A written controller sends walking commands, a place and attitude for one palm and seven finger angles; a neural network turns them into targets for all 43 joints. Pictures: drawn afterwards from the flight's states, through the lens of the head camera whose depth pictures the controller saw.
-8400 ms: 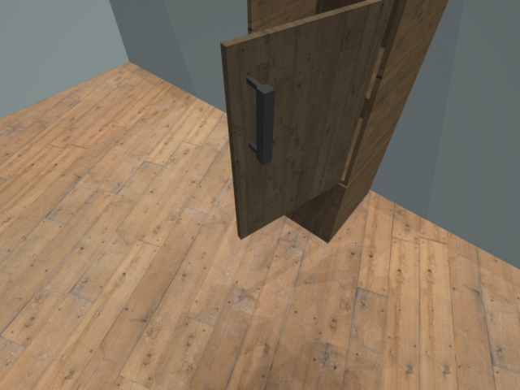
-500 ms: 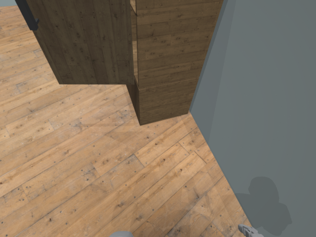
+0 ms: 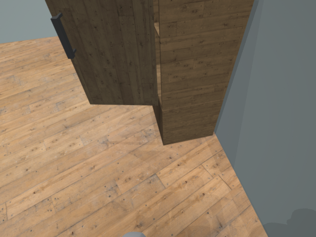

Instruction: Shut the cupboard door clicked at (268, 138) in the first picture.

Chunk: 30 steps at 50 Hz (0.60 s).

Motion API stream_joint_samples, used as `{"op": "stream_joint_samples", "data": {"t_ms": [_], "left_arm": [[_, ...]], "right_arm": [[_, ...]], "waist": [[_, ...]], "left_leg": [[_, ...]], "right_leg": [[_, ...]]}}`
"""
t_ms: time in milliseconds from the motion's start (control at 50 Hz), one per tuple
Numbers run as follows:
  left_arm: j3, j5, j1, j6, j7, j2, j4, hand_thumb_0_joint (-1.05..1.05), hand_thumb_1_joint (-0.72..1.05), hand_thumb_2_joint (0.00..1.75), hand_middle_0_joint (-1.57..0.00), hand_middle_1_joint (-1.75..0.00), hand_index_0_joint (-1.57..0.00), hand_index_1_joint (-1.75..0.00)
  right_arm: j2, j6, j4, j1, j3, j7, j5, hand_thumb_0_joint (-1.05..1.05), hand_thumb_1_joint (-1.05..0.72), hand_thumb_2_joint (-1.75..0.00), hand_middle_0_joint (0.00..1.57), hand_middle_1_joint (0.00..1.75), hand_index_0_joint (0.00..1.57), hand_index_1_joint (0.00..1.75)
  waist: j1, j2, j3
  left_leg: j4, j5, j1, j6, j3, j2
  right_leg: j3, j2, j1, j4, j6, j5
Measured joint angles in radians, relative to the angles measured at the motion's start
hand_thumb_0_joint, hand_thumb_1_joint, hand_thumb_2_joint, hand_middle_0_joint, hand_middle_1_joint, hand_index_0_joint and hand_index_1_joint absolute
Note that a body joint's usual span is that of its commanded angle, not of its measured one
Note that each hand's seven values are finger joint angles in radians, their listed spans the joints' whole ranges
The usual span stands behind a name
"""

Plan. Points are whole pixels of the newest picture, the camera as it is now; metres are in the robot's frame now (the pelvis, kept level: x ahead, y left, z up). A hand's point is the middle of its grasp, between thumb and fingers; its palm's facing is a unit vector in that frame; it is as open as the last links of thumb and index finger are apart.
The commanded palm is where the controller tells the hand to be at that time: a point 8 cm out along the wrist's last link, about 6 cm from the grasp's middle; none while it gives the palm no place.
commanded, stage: take the last steps up to it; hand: left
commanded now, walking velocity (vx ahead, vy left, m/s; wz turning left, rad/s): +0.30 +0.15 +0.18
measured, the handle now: (65, 36) +0.84 +0.44 +0.10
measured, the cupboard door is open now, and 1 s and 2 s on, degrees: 74 74 74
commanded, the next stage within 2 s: come to a stop and stand still in 0.88 s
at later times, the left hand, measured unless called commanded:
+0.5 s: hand (64, 233) +0.16 +0.31 -0.18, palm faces +0.16 -0.97 -0.20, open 7.4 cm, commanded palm none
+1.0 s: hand (81, 158) +0.40 +0.32 -0.15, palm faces +0.11 -0.97 -0.23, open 7.1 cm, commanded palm none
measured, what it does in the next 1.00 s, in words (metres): walks ahead: left foot, then right foot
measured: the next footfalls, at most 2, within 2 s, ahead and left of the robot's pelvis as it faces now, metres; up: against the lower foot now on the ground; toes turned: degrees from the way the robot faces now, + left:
left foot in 0.30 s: +0.23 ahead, +0.20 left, +0.00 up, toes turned +12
right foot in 0.80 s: +0.39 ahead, +0.03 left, +0.00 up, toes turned -5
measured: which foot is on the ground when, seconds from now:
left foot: up 0.00-0.28, down 0.30-0.80, up 0.82-1.00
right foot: down 0.00-0.30, up 0.32-0.78, down 0.80-1.00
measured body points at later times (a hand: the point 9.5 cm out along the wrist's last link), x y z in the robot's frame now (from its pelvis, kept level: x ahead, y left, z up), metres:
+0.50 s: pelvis +0.16 +0.12 +0.00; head +0.19 +0.12 +0.45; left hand +0.15 +0.36 -0.16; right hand +0.27 -0.11 -0.15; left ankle +0.19 +0.19 -0.74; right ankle +0.14 -0.01 -0.65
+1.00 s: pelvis +0.35 +0.13 +0.01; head +0.39 +0.12 +0.46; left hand +0.39 +0.37 -0.14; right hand +0.34 -0.09 -0.15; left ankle +0.33 +0.27 -0.67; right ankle +0.35 +0.03 -0.74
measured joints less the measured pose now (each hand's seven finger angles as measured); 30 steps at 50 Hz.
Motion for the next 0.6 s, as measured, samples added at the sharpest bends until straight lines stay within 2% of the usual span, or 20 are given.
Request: {"op": "stream_joint_samples", "data": {"t_ms": [40, 100, 200, 280, 300, 320, 340, 380, 420, 460, 500, 600], "left_arm": [[-0.003, -0.004, 0.034, -0.009, 0.004, -0.01, 0.024, 0.0, 0.91, 0.9, -0.2, -0.3, -0.2, -0.3], [-0.008, -0.004, 0.07, -0.021, 0.004, -0.02, 0.063, 0.01, 0.91, 0.9, -0.2, -0.3, -0.2, -0.3], [-0.01, 0.003, 0.114, -0.028, 0.0, -0.026, 0.11, 0.01, 0.91, 0.9, -0.2, -0.3, -0.2, -0.3], [-0.003, 0.006, 0.151, -0.018, -0.001, -0.012, 0.142, 0.01, 0.91, 0.9, -0.2, -0.3, -0.2, -0.3], [-0.001, 0.004, 0.165, -0.013, -0.003, -0.01, 0.149, 0.01, 0.9, 0.9, -0.21, -0.3, -0.2, -0.3], [0.0, -0.001, 0.168, -0.002, -0.006, -0.006, 0.155, 0.01, 0.9, 0.9, -0.21, -0.3, -0.2, -0.3], [0.002, -0.004, 0.157, 0.014, -0.007, 0.003, 0.16, 0.01, 0.91, 0.9, -0.21, -0.3, -0.2, -0.3], [0.009, -0.007, 0.122, 0.039, -0.002, 0.024, 0.158, 0.01, 0.91, 0.9, -0.2, -0.3, -0.2, -0.3], [0.015, -0.004, 0.079, 0.045, -0.002, 0.037, 0.143, 0.01, 0.91, 0.9, -0.2, -0.3, -0.2, -0.3], [0.018, 0.001, 0.033, 0.042, -0.005, 0.041, 0.115, 0.01, 0.91, 0.9, -0.2, -0.3, -0.2, -0.3], [0.02, 0.002, -0.004, 0.036, -0.007, 0.037, 0.081, 0.01, 0.91, 0.9, -0.2, -0.3, -0.2, -0.3], [0.017, 0.003, -0.081, 0.03, -0.014, 0.022, 0.019, 0.01, 0.91, 0.9, -0.2, -0.3, -0.19, -0.3]], "right_arm": [[-0.003, 0.001, 0.003, -0.008, -0.005, 0.007, 0.0, 0.01, -0.91, -0.9, 0.2, 0.3, 0.2, 0.3], [0.0, -0.008, -0.003, -0.024, -0.006, 0.013, 0.004, 0.01, -0.91, -0.9, 0.2, 0.3, 0.2, 0.3], [0.003, -0.017, -0.008, -0.069, 0.001, 0.022, 0.011, 0.01, -0.91, -0.9, 0.2, 0.3, 0.2, 0.3], [0.011, -0.04, -0.027, -0.125, 0.015, 0.026, 0.011, 0.01, -0.91, -0.9, 0.2, 0.3, 0.19, 0.3], [0.009, -0.054, -0.039, -0.134, 0.018, 0.023, 0.008, 0.01, -0.91, -0.9, 0.2, 0.3, 0.2, 0.3], [0.01, -0.072, -0.052, -0.144, 0.017, 0.018, 0.004, 0.01, -0.91, -0.9, 0.2, 0.3, 0.2, 0.3], [0.019, -0.085, -0.06, -0.154, 0.016, 0.008, 0.003, 0.01, -0.91, -0.9, 0.2, 0.3, 0.2, 0.3], [0.041, -0.096, -0.069, -0.16, 0.021, -0.006, 0.004, 0.01, -0.91, -0.9, 0.2, 0.3, 0.2, 0.3], [0.058, -0.098, -0.069, -0.147, 0.028, -0.017, 0.004, 0.0, -0.91, -0.9, 0.2, 0.3, 0.2, 0.3], [0.07, -0.103, -0.06, -0.125, 0.032, -0.027, 0.004, 0.0, -0.91, -0.9, 0.2, 0.3, 0.2, 0.3], [0.065, -0.112, -0.053, -0.1, 0.022, -0.04, 0.008, -0.01, -0.94, -0.9, 0.2, 0.3, 0.2, 0.3], [0.049, -0.115, -0.018, -0.024, 0.024, -0.033, 0.003, -0.01, -0.94, -0.9, 0.21, 0.3, 0.2, 0.3]], "waist": [[-0.006, -0.01, 0.003], [-0.012, -0.037, 0.015], [0.016, -0.065, 0.043], [0.044, -0.086, 0.059], [0.042, -0.083, 0.057], [0.035, -0.077, 0.059], [0.031, -0.083, 0.067], [0.035, -0.097, 0.073], [0.038, -0.098, 0.061], [0.04, -0.092, 0.046], [0.036, -0.086, 0.03], [0.02, -0.07, -0.005]], "left_leg": [[0.07, 0.074, -0.059, -0.019, 0.007, 0.028], [0.05, 0.13, -0.114, -0.041, 0.019, 0.069], [-0.176, 0.141, -0.111, -0.043, 0.067, 0.097], [-0.394, 0.12, -0.024, -0.011, 0.12, 0.07], [-0.445, 0.143, 0.013, 0.005, 0.134, 0.062], [-0.426, 0.208, 0.006, 0.031, 0.134, 0.06], [-0.374, 0.193, -0.004, 0.047, 0.137, 0.053], [-0.351, 0.13, 0.026, 0.058, 0.152, 0.042], [-0.396, 0.114, 0.074, 0.058, 0.162, 0.03], [-0.464, 0.13, 0.127, 0.064, 0.17, 0.013], [-0.54, 0.146, 0.18, 0.076, 0.178, -0.008], [-0.681, 0.162, 0.299, 0.09, 0.185, -0.046]], "right_leg": [[-0.006, -0.01, 0.044, -0.068, 0.013, 0.021], [-0.02, -0.035, 0.1, -0.148, 0.026, 0.04], [-0.058, -0.085, 0.173, -0.184, 0.069, 0.008], [-0.075, -0.135, 0.198, -0.104, 0.117, -0.078], [-0.074, -0.149, 0.18, -0.026, 0.117, -0.113], [-0.06, -0.157, 0.131, 0.112, 0.095, -0.137], [-0.013, -0.152, 0.065, 0.284, 0.07, -0.165], [0.06, -0.12, -0.077, 0.581, 0.023, -0.171], [0.064, -0.095, -0.198, 0.726, -0.002, -0.107], [0.048, -0.084, -0.289, 0.75, -0.009, -0.045], [0.038, -0.076, -0.356, 0.712, -0.009, 0.002], [0.026, -0.062, -0.41, 0.5, -0.004, 0.087]]}}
